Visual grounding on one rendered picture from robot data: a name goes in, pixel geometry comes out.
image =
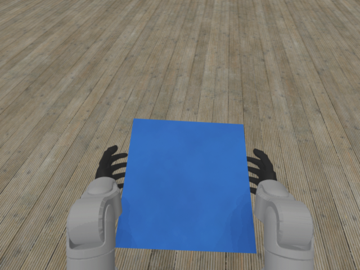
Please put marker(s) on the carton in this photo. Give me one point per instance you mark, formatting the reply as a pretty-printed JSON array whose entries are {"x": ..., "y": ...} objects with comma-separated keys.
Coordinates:
[{"x": 186, "y": 187}]

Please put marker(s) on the left robot forearm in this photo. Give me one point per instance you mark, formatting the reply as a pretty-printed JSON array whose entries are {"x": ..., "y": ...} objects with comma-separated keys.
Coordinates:
[{"x": 90, "y": 227}]

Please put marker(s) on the robot left hand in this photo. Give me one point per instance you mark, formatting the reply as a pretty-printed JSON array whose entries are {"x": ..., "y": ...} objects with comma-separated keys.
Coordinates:
[{"x": 106, "y": 168}]

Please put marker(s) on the right robot forearm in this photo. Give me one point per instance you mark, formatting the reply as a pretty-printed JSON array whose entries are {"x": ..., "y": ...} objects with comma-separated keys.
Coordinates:
[{"x": 288, "y": 228}]

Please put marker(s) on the robot right hand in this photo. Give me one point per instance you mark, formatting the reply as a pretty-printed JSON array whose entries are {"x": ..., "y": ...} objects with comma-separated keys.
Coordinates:
[{"x": 265, "y": 170}]

